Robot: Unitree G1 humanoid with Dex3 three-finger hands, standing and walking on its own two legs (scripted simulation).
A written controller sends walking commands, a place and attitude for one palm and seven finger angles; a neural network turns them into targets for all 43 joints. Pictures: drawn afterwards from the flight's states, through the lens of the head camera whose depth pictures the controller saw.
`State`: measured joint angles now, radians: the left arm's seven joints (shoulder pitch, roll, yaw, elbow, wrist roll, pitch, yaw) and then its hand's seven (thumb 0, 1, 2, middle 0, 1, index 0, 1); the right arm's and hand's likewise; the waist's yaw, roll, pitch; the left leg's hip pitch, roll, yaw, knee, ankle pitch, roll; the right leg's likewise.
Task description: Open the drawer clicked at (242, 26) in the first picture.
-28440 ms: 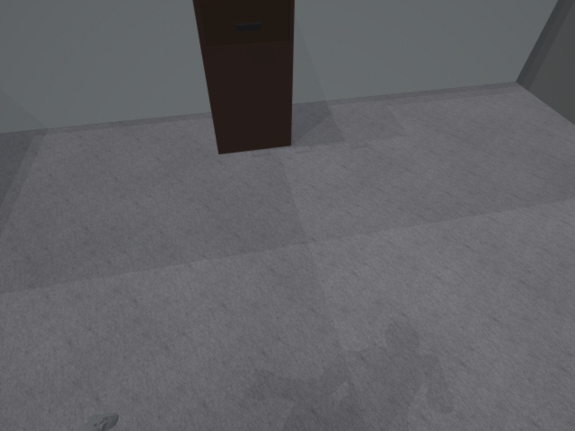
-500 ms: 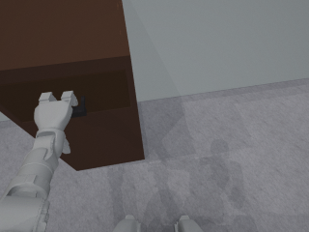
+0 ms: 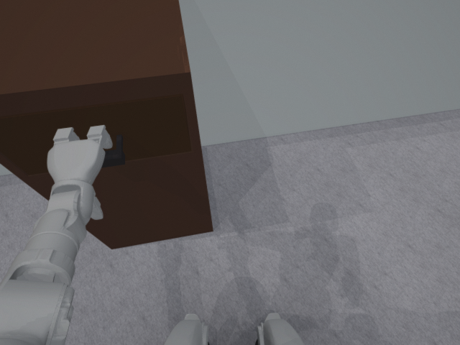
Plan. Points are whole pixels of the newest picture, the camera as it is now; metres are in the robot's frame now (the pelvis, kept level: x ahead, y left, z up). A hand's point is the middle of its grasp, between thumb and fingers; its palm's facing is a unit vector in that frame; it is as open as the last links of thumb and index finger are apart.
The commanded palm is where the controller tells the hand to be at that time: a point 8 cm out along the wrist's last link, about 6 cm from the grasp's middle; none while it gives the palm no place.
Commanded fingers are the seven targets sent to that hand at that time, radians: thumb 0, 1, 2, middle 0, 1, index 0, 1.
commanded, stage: lift the fingers back up to retry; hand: left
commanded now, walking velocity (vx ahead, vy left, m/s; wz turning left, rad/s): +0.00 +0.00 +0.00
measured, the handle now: (96, 151) +0.48 +0.28 -0.01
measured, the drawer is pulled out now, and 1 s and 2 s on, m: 0.00 0.00 0.00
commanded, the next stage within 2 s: re-aim the fingers above the handle in 0.74 s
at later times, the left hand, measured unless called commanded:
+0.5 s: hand (84, 157) +0.44 +0.27 +0.04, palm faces -0.02 -0.02 -1.00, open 13.7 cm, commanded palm +0.41 +0.26 +0.10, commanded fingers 0.00 -0.50 0.30 -0.30 -1.20 -0.30 -1.20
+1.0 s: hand (81, 159) +0.42 +0.26 +0.06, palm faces +0.02 -0.02 -1.00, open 13.8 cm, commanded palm +0.39 +0.27 +0.11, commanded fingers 0.00 -0.50 0.30 -0.30 -1.20 -0.30 -1.20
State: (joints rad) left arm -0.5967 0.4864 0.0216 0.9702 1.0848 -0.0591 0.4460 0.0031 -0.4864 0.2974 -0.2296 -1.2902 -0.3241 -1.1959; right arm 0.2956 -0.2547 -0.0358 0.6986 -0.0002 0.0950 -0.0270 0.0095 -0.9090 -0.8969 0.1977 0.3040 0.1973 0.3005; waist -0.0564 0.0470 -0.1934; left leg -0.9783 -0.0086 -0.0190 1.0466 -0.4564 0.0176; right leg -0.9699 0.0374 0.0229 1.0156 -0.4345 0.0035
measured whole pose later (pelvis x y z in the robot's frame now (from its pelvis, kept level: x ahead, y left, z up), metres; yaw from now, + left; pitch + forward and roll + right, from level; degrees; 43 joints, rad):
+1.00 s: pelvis +0.04 +0.00 +0.04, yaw +1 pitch +15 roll -1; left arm -0.39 0.42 0.00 0.69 1.07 -0.04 0.38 0.00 -0.49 0.30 -0.32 -1.20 -0.33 -1.20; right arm 0.23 -0.25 -0.07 0.69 0.00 0.10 -0.04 0.01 -0.91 -0.90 0.20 0.30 0.20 0.30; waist -0.01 0.05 -0.14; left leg -0.62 -0.01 -0.03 0.78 -0.41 0.01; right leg -0.62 0.03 0.02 0.76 -0.40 -0.01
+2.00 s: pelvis +0.03 +0.01 +0.04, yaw -1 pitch +16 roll +0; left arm -0.51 0.47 0.07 0.90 1.06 0.01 0.41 0.00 -0.48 0.30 -0.37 -1.24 -0.33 -1.20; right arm 0.27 -0.24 -0.04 0.72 0.01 0.12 -0.04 0.01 -0.91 -0.90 0.20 0.30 0.20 0.30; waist -0.04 0.06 -0.13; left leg -0.69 -0.01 0.01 0.80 -0.39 0.03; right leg -0.69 0.03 0.06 0.78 -0.37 0.01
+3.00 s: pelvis +0.03 +0.00 +0.04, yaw +0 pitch +16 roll -1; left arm -0.46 0.52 0.06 0.86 1.04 0.04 0.35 0.00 -0.48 0.30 -0.32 -1.20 -0.32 -1.20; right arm 0.27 -0.26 -0.06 0.71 0.02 0.11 -0.04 0.01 -0.91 -0.90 0.20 0.30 0.20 0.30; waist -0.02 0.06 -0.13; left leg -0.68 -0.01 -0.01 0.79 -0.40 0.02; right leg -0.68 0.03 0.04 0.77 -0.38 0.00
